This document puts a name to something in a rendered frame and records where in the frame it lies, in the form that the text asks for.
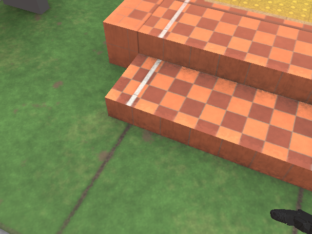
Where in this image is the right robot hand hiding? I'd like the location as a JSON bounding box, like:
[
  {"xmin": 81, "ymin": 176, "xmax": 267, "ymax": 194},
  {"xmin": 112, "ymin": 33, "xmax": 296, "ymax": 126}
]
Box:
[{"xmin": 270, "ymin": 209, "xmax": 312, "ymax": 234}]

